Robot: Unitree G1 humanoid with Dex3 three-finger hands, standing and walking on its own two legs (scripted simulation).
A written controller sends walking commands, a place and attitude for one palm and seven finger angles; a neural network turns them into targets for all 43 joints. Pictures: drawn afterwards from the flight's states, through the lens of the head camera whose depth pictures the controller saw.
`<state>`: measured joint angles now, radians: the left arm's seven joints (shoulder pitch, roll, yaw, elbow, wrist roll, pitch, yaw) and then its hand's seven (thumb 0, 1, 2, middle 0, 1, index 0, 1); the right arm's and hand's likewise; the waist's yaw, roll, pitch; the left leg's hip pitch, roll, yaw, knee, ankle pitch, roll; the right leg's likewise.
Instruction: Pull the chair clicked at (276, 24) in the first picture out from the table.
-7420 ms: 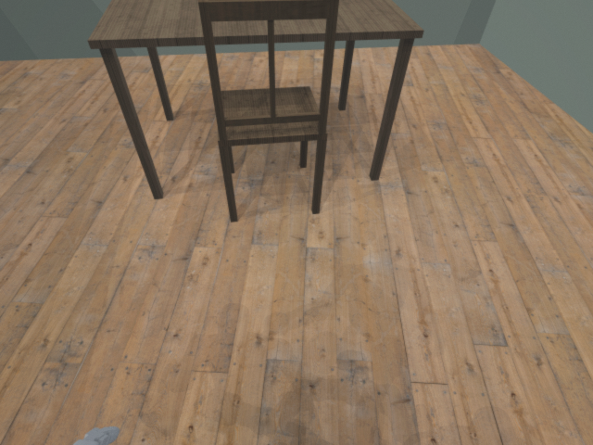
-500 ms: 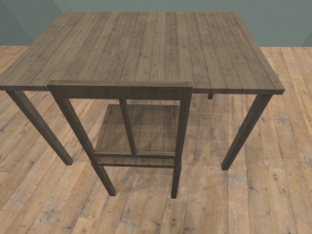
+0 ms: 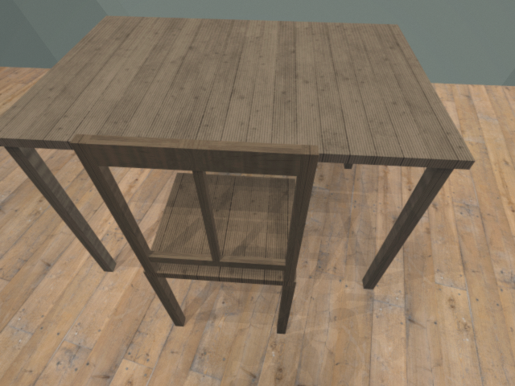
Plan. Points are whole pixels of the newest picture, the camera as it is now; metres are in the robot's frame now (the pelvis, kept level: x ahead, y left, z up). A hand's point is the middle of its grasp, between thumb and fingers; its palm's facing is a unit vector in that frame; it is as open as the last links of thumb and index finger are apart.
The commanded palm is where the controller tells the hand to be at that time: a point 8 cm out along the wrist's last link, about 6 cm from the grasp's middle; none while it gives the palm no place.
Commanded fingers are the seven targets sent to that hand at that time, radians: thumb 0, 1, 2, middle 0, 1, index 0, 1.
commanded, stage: look again from close up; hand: left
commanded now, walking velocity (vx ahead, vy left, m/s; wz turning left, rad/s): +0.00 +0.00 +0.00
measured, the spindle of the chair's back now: (209, 220) +0.45 +0.13 -0.07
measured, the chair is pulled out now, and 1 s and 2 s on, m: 0.00 0.00 0.00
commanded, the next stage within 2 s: raise the hand toward the chair's back in 0.52 s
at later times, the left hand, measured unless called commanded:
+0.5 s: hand out of the picture -0.01 +0.16 -0.18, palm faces +0.03 -0.98 -0.19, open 7.3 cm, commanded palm none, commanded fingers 0.00 0.90 0.90 -0.20 -0.30 -0.20 -0.30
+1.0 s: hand (175, 354) +0.18 +0.14 -0.04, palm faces -0.06 -1.00 +0.04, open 8.8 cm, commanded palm +0.12 +0.22 -0.07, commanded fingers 0.00 0.43 0.70 -0.15 -0.23 -0.15 -0.23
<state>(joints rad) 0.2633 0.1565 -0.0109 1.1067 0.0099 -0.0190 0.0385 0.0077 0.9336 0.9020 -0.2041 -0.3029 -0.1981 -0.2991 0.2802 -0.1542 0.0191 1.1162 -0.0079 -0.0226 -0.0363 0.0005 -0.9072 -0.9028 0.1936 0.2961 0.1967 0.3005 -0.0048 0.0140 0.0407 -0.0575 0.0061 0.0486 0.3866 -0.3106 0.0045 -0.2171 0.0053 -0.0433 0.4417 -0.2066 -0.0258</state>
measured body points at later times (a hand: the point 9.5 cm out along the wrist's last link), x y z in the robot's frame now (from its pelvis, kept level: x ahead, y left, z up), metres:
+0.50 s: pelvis +0.00 +0.00 +0.00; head +0.00 +0.00 +0.45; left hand -0.01 +0.22 -0.16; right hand -0.03 -0.21 -0.16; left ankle -0.06 +0.11 -0.74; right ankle +0.02 -0.10 -0.74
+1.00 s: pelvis -0.03 +0.00 -0.06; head +0.00 +0.02 +0.39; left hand +0.17 +0.19 -0.04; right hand +0.19 -0.26 -0.07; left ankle -0.06 +0.11 -0.74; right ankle +0.02 -0.10 -0.74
